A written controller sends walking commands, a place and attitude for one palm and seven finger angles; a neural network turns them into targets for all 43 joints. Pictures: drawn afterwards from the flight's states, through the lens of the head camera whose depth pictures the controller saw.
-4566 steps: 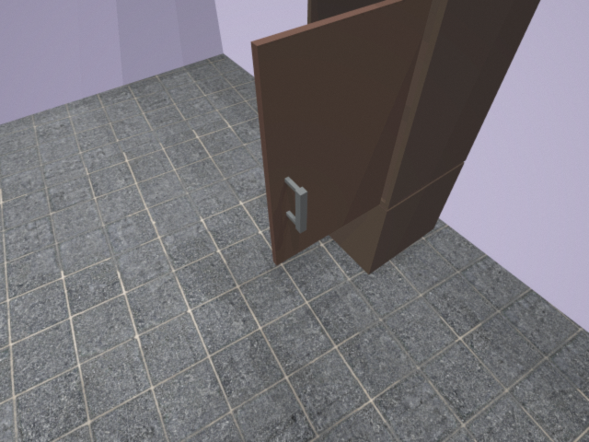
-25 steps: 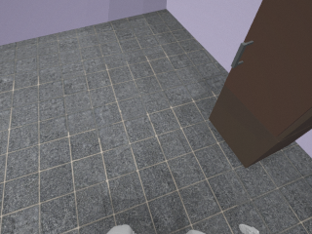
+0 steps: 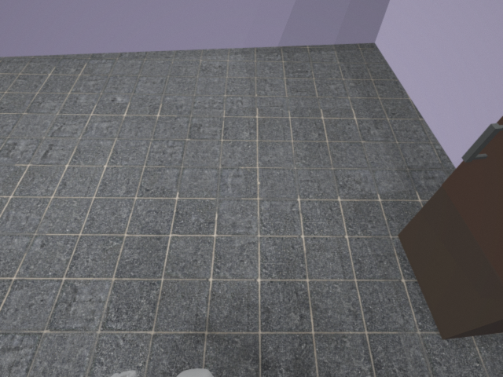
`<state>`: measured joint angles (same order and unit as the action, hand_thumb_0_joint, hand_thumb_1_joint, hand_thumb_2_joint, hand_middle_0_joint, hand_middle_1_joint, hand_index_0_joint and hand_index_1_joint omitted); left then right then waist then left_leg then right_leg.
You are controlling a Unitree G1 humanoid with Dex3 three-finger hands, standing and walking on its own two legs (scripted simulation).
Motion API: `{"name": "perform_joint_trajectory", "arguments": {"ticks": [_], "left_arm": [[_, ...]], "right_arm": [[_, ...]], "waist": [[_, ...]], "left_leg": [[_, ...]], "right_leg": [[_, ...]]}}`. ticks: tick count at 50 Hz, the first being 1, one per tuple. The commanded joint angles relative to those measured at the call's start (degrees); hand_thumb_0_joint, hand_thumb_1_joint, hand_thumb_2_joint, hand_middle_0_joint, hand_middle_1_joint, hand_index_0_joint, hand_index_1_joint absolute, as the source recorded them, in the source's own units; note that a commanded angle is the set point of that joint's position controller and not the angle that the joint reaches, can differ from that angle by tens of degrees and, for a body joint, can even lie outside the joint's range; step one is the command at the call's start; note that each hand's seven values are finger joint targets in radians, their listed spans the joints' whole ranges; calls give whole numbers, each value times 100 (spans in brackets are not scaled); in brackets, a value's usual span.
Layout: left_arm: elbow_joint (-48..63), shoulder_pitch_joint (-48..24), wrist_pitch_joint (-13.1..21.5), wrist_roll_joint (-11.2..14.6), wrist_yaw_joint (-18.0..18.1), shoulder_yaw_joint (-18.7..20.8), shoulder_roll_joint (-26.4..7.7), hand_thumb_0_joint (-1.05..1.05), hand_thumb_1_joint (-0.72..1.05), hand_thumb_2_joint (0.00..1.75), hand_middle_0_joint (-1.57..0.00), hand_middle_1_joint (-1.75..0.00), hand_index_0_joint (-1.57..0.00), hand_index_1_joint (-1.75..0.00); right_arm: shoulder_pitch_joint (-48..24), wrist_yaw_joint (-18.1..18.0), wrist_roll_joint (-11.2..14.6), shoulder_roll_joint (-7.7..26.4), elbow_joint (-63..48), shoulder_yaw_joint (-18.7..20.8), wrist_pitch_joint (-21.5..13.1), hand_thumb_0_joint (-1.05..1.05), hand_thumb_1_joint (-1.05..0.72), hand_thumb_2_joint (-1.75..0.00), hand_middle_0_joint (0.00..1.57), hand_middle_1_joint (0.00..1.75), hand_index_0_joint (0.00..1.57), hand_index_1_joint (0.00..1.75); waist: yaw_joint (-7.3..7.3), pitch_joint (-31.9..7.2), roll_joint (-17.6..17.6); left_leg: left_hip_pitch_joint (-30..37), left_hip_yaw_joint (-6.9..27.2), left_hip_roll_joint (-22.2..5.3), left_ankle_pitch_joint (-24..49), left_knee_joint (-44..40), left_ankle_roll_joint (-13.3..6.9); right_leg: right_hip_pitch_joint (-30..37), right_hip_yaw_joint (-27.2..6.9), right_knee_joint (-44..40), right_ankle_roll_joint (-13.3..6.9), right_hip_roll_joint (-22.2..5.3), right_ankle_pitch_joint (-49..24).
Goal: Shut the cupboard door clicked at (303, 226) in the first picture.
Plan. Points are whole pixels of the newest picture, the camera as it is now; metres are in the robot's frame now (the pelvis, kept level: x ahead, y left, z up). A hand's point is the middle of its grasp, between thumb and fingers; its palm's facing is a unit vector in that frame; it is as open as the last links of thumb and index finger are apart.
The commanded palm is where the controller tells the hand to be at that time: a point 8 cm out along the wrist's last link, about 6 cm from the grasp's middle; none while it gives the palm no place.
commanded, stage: walk to a spot facing it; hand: left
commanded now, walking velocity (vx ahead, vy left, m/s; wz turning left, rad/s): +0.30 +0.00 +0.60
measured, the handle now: (487, 143) +0.69 -0.59 -0.10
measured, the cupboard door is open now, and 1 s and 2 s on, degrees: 2 2 2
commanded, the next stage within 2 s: turn to face it in 0.92 s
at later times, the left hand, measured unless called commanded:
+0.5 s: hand (143, 336) +0.20 +0.21 -0.15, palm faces +0.26 -0.93 -0.26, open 7.4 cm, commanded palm none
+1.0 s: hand (110, 350) +0.18 +0.28 -0.19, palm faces +0.60 -0.78 -0.21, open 7.4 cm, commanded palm none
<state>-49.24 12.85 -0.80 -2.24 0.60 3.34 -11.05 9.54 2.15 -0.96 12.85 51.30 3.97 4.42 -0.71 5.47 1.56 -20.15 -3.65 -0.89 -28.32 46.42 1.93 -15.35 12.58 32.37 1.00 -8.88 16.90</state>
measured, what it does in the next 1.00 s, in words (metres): walks ahead, turning left: left foot, then right foot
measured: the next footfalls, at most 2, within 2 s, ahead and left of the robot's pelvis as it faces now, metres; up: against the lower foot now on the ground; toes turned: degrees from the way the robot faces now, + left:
left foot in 0.06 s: +0.02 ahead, +0.13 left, +0.00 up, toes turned +6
right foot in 0.40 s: +0.23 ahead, -0.11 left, +0.00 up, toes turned +6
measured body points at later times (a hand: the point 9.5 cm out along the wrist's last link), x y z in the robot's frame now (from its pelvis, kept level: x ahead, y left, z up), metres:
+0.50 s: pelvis +0.14 -0.01 -0.01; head +0.18 -0.02 +0.44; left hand +0.18 +0.26 -0.13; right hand +0.18 -0.26 -0.17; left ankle +0.01 +0.09 -0.65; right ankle +0.19 -0.11 -0.73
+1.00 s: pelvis +0.29 +0.11 -0.01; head +0.33 +0.17 +0.43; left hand +0.15 +0.32 -0.17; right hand +0.55 -0.01 -0.13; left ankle +0.30 +0.18 -0.73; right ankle +0.31 -0.07 -0.64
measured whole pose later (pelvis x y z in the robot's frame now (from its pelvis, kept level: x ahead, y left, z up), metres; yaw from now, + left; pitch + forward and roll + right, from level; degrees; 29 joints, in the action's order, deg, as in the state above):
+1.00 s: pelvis +0.29 +0.11 -0.01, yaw +34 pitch +1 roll -1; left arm -55.4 16.5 -0.5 -1.6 -0.5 4.7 -13.2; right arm 4.9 0.6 -1.6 13.3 48.6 1.0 -2.2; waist 2.0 7.6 1.7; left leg -22.9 -5.4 1.7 -14.8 36.4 -5.5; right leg -26.2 3.7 71.6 3.6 -8.5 23.7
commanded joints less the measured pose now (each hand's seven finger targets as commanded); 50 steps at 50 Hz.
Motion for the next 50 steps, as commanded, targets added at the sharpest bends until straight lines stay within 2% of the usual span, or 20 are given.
{"name": "perform_joint_trajectory", "arguments": {"ticks": [1,2,3,5,10,16,18,19,20,21,22,24,27,37,41,42,43,44,48,50], "left_arm": [[231,313,92,113,-19,406,-1254,0,90,90,-20,-30,-20,-30],[423,223,64,157,-92,335,-827,0,90,90,-20,-30,-20,-30],[814,-620,84,84,-130,197,-684,0,90,90,-20,-30,-20,-30],[846,-1148,155,40,-140,233,-695,0,90,90,-20,-30,-20,-30],[471,-753,182,112,-235,201,-662,0,90,90,-20,-30,-20,-30],[431,-649,199,122,-283,191,-627,0,90,90,-20,-30,-20,-30],[160,234,261,112,-258,281,-808,0,90,90,-20,-30,-20,-30],[-51,1103,346,56,-201,408,-1286,0,90,90,-20,-30,-20,-30],[-160,1752,363,7,-117,550,-1907,0,90,90,-20,-30,-20,-30],[-100,1472,319,73,-63,483,-1743,0,90,90,-20,-30,-20,-30],[-16,1023,337,56,-26,427,-1500,0,90,90,-20,-30,-20,-30],[56,346,391,55,10,281,-853,0,90,90,-20,-30,-20,-30],[-56,432,523,53,-3,219,-656,0,90,90,-20,-30,-20,-30],[-440,1065,566,58,9,213,-898,0,90,90,-20,-30,-20,-30],[-367,861,494,108,-20,276,-1234,0,90,90,-20,-30,-20,-30],[-238,826,472,124,-82,265,-1145,0,90,90,-20,-30,-20,-30],[87,680,453,178,-184,207,-832,0,90,90,-20,-30,-20,-30],[444,-64,422,158,-126,162,-1017,0,90,90,-20,-30,-20,-30],[18,422,261,56,-117,240,-653,0,90,90,-20,-30,-20,-30],[-67,616,187,43,-139,249,-608,0,90,90,-20,-30,-20,-30]], "right_arm": [[465,-37,-20,564,-401,100,-357,0,-90,-90,20,30,20,30],[912,-91,-110,1223,-304,257,-386,0,-90,-90,20,30,20,30],[1528,-170,-143,1547,-132,326,-393,0,-90,-90,20,30,20,30],[1537,-251,-126,1290,-43,211,-497,0,-90,-90,20,30,20,30],[1056,-336,-78,986,-42,80,-678,0,-90,-90,20,30,20,30],[871,-289,-90,1006,124,108,-656,0,-90,-90,20,30,20,30],[590,-284,-47,993,106,111,-641,0,-90,-90,20,30,20,30],[512,-238,36,741,21,77,-679,0,-90,-90,20,30,20,30],[723,-243,88,318,-140,3,-714,0,-90,-90,20,30,20,30],[547,-213,-16,563,-213,77,-669,0,-90,-90,20,30,20,30],[433,-184,-49,461,-161,89,-669,0,-90,-90,20,30,20,30],[363,-85,-73,343,15,86,-588,0,-90,-90,20,30,20,30],[355,13,-52,105,62,44,-437,0,-90,-90,20,30,20,30],[-1014,199,-59,56,-588,-103,-460,0,-90,-90,20,30,20,30],[235,83,-124,512,-367,19,-537,0,-90,-90,20,30,20,30],[1048,5,-156,1041,-216,148,-551,0,-90,-90,20,30,20,30],[1638,-72,-170,1864,-135,336,-599,0,-90,-90,20,30,20,30],[1893,-156,-41,2043,-70,317,-578,0,-90,-90,20,30,20,30],[274,-288,-48,1058,-445,3,-737,0,-90,-90,20,30,20,30],[216,-283,-40,922,-359,-41,-790,0,-90,-90,20,30,20,30]], "waist": [[-98,-864,50],[-344,-812,-1816],[-738,-499,-1938],[-623,-282,-1383],[-216,-442,-929],[-33,-242,-1000],[433,-449,-620],[859,-831,417],[1028,-1443,2174],[844,-952,1496],[619,-643,1457],[193,-341,673],[45,-297,784],[264,-133,557],[-438,-883,433],[-874,-1438,-315],[-1002,-1831,-1756],[-1070,-1796,-637],[-109,-810,-814],[73,-917,-728]], "left_leg": [[1563,119,-59,725,-2345,-241],[2350,2304,-1495,544,-2957,-843],[2430,3441,-2326,872,-3289,-1531],[1854,3099,-1894,687,-3240,-1461],[2026,1854,-1233,2961,-2938,-1279],[1075,1754,-987,2025,-2923,-1145],[142,1580,-730,1658,-2112,-941],[-973,1124,-188,1006,-774,-681],[-1806,482,598,-873,1331,-385],[-2118,812,185,-778,2408,-413],[-2287,906,-28,-144,3004,-398],[-1850,829,-458,774,2891,-298],[-1661,430,-472,1211,2208,-126],[-1506,-278,-334,1485,-327,-326],[1002,-694,303,1430,-1229,-651],[2584,163,-237,1497,-1549,-934],[3642,3192,-2152,2521,-2138,-1788],[3369,3827,-2567,3099,-2518,-2020],[1073,1943,-1541,2599,-2894,-1296],[911,1569,-1266,2948,-2965,-1228]], "right_leg": [[-356,-529,-25,-229,-968,741],[-1884,53,1512,234,-127,1592],[-2994,-381,2580,259,217,2031],[-3060,-1090,3129,182,117,1186],[-2368,-1071,2315,296,283,245],[-846,-709,667,248,702,-240],[910,-732,-144,158,774,-528],[2459,-1643,-874,-63,-6,270],[3101,-4009,-1853,-639,-1872,1406],[2289,-4394,-2222,-918,-2071,2326],[1672,-4338,-2304,-899,-1921,2637],[711,-2533,-2142,-697,-1484,1312],[676,-1039,-2040,-586,-1114,-920],[1827,108,-1642,-515,-1309,-3165],[1167,653,578,-272,-1168,-4271],[-48,624,2132,-55,-903,-2810],[-2086,269,4171,289,149,1553],[-2579,-789,4744,211,201,1734],[-2014,-1297,4062,242,-122,420],[-1734,-1247,3670,292,2,76]]}}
